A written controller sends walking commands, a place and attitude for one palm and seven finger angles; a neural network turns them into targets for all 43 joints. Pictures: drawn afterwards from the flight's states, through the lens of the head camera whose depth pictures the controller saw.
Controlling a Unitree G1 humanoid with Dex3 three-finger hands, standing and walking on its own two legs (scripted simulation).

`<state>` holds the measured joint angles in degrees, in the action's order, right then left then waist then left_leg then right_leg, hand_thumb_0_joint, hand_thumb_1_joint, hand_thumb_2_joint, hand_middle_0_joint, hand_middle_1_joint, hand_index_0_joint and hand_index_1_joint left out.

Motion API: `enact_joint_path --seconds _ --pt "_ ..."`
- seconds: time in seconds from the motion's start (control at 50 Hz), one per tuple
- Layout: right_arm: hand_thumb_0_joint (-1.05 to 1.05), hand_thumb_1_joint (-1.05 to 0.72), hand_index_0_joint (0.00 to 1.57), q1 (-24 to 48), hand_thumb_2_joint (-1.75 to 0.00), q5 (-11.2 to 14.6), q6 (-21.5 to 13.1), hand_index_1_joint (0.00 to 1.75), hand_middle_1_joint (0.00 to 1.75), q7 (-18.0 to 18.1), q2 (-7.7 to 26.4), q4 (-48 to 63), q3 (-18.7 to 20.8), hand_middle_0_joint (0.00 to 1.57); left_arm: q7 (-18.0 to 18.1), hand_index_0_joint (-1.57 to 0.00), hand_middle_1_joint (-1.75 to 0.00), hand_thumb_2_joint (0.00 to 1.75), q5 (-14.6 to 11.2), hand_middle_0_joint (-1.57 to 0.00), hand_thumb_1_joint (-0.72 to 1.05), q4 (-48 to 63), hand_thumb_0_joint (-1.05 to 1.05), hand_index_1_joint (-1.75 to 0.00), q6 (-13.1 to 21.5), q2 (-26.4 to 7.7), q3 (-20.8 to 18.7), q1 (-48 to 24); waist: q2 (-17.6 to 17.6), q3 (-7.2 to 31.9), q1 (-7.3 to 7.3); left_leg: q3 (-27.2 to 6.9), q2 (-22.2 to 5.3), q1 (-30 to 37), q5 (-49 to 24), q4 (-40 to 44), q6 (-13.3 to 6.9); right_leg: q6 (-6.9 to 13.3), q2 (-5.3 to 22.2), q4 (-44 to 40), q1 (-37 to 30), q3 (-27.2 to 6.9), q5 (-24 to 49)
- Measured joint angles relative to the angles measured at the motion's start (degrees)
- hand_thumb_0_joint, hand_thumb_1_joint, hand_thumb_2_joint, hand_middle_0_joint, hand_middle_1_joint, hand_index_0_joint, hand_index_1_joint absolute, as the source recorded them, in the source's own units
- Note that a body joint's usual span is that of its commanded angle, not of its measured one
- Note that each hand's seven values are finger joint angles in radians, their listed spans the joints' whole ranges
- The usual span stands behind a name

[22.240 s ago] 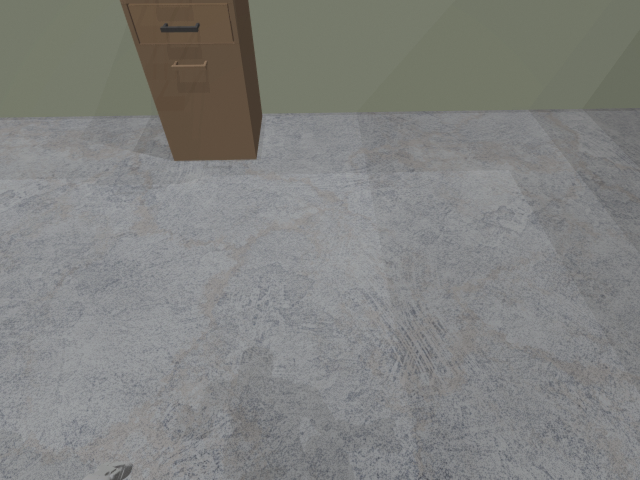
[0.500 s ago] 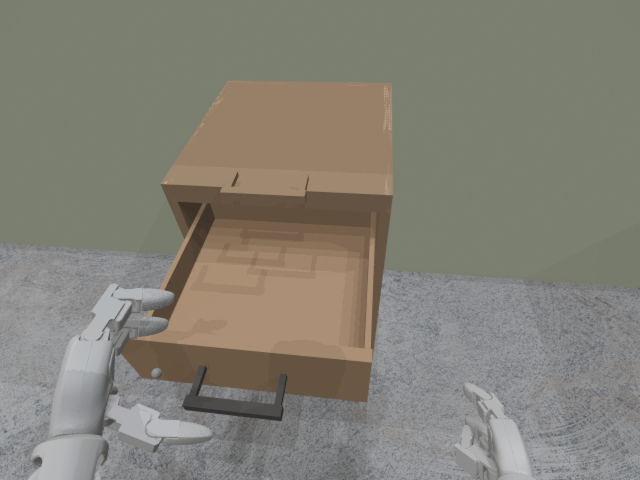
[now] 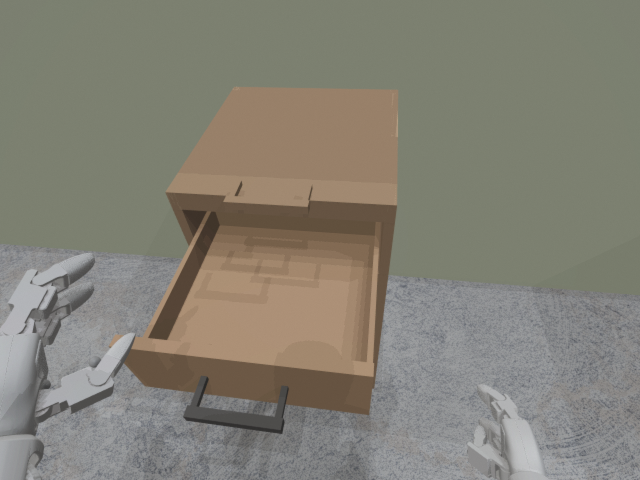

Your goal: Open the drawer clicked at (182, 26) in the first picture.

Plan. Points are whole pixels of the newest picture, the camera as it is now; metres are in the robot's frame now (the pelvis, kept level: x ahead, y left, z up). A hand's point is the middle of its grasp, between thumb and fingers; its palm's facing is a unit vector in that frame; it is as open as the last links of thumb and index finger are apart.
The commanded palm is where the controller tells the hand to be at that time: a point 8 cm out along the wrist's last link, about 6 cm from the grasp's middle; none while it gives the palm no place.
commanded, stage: draw the hand back to the body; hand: left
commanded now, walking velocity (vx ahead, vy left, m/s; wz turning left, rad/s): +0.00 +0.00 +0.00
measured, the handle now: (238, 404) +0.24 +0.16 -0.10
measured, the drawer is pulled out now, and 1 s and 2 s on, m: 0.30 0.30 0.30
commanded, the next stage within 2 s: step back with the hand held close in 0.32 s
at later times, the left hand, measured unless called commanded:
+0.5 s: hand (74, 366) +0.17 +0.24 +0.16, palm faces +0.39 -0.81 -0.44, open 7.4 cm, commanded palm +0.11 +0.28 +0.17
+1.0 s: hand (36, 415) +0.13 +0.26 +0.15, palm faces +0.31 -0.80 -0.52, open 7.4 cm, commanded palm +0.06 +0.30 +0.17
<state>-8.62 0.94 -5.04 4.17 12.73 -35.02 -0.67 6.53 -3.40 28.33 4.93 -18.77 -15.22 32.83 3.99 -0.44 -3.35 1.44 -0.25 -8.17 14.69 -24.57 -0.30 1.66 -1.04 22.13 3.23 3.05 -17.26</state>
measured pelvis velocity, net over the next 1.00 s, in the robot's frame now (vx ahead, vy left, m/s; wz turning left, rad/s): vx -0.06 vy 0.02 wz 0.01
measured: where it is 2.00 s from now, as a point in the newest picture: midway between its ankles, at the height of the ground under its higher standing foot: outside the picture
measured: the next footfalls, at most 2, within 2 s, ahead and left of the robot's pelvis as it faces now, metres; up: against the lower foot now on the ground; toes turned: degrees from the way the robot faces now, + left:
right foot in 1.48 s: -0.22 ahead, -0.14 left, +0.00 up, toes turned +4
left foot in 1.76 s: -0.14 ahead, +0.11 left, +0.00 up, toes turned +2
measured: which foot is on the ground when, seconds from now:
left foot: down 0.00-1.00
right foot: down 0.00-1.00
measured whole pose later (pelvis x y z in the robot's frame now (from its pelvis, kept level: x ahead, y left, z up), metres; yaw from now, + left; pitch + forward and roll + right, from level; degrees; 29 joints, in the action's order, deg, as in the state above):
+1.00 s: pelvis -0.06 +0.02 -0.01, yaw +0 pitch +3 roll -1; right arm -7.4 1.8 -0.9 3.7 11.5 -31.0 0.2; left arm 7.7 -3.8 37.2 10.4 -24.3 -22.7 38.5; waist 0.5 -3.2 -0.3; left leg 1.3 0.4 -22.8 11.6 -31.4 -1.9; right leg 0.4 0.0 30.6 18.4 3.6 -15.2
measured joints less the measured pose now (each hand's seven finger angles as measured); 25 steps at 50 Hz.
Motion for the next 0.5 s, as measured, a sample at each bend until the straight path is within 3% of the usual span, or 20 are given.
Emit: enact_joint_path --seconds 0.1,0.24,0.44,0.5 --pt "0.01 -0.91 0.20 0.56 -0.90 0.08 0.38 0.30 0.30 -0.11 -0.28 0.21 -0.25 0.21 0.06 -0.24 -0.51 0.75 -0.39 -0.23 0.56 -0.46 0.01 -0.52 -0.05 0.02 -1.38 -0.76 0.11 -0.03 -0.31 -0.16 -0.03 0.28 -0.24 0.26 0.06 0.06 -0.06 -0.39 -0.39 0.17 0.26" --pt "0.01 -0.91 0.20 0.42 -0.90 0.00 0.62 0.30 0.30 -0.25 -0.33 0.16 -0.52 0.21 -0.05 -0.22 -0.38 0.84 -0.47 -0.22 0.78 -0.64 0.01 -0.38 -0.35 0.74 -0.43 -0.72 0.13 -0.14 -0.41 -0.31 0.04 0.44 -0.70 0.60 0.06 0.08 0.00 -0.57 -0.53 0.33 0.58" --pt "0.01 -0.91 0.20 -0.39 -0.90 0.17 0.74 0.30 0.30 0.01 -0.31 -0.50 -0.47 0.21 0.22 -0.21 -0.31 0.89 -0.68 -0.21 0.88 -0.76 0.01 -0.32 -0.24 0.25 -0.66 -0.55 -0.04 -0.55 -0.04 -0.24 -0.21 0.46 -1.05 0.56 0.17 0.21 -0.23 -0.59 -0.52 0.27 1.01" --pt "0.01 -0.91 0.20 -0.78 -0.90 0.26 1.65 0.30 0.30 -0.26 0.05 0.80 -0.51 0.21 -0.38 -0.21 -0.31 0.89 -0.44 -0.21 0.89 0.16 0.02 -0.31 1.20 -1.05 -2.99 -1.08 0.09 -0.51 0.68 -0.82 -0.61 -1.81 -0.85 -0.89 0.14 0.23 -0.66 -0.69 0.86 0.82 1.42"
